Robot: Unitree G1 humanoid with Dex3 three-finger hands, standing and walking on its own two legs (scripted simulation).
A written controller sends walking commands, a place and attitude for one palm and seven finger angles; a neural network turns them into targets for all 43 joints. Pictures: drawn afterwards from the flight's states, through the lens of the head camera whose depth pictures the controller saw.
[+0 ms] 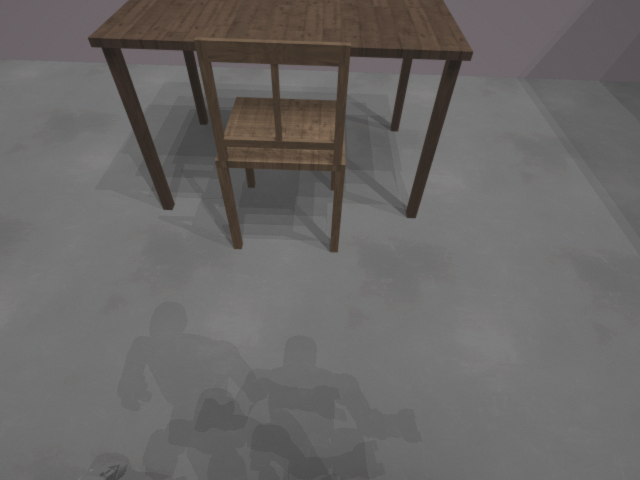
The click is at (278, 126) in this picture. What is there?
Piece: chair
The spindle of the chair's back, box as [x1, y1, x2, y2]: [271, 64, 281, 140]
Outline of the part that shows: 271,64 276,140 281,140 277,64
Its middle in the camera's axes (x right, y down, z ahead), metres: -0.13 -0.40 +1.14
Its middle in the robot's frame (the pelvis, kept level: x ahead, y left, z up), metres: +1.10 +0.19 -0.11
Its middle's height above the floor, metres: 0.66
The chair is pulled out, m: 0.00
